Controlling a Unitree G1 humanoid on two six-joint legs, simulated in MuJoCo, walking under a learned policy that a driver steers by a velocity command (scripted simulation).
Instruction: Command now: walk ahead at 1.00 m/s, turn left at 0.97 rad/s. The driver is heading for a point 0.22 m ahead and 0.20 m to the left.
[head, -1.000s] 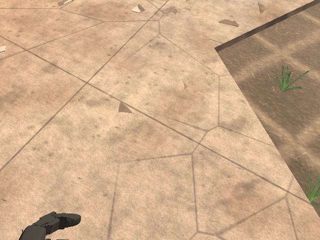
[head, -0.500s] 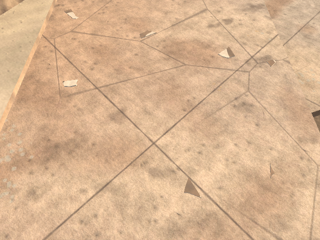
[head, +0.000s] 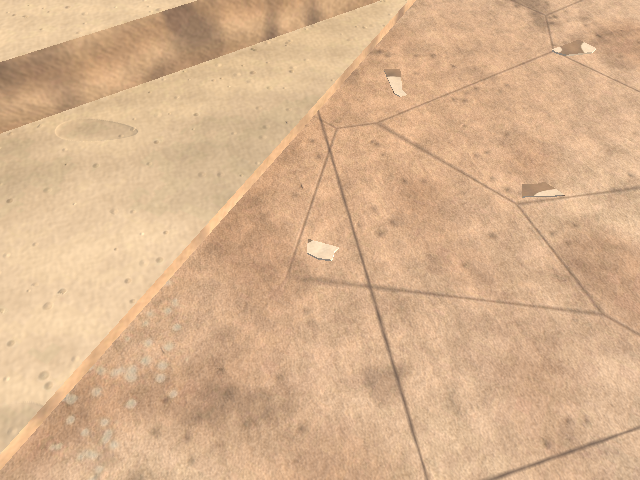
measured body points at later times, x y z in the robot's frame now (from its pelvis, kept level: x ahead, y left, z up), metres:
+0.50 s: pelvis +0.36 +0.02 +0.00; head +0.41 +0.04 +0.45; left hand +0.46 +0.33 -0.09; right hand +0.56 -0.20 -0.11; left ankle +0.39 +0.08 -0.73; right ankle +0.48 -0.15 -0.65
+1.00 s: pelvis +0.49 -0.01 -0.01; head +0.51 +0.00 +0.44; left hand +0.59 +0.26 -0.11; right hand +0.65 -0.23 -0.14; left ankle +0.40 +0.08 -0.73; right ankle +0.59 -0.10 -0.73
